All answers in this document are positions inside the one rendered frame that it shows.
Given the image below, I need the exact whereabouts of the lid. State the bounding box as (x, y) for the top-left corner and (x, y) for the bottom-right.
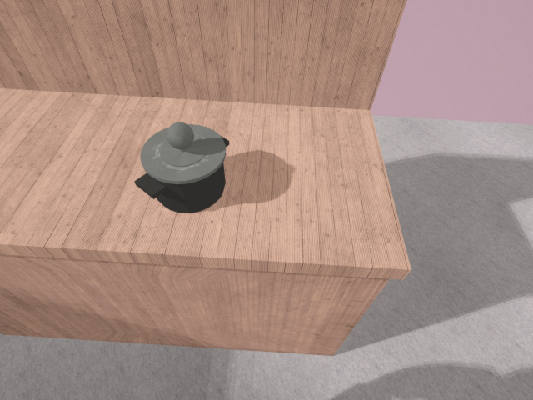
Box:
(140, 124), (226, 184)

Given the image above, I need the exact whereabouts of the knob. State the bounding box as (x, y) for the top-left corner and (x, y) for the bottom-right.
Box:
(167, 122), (194, 149)

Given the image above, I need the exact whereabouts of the table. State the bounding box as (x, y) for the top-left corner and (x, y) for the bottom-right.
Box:
(0, 0), (411, 356)

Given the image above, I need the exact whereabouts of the pot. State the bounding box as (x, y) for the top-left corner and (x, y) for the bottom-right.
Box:
(134, 136), (229, 213)

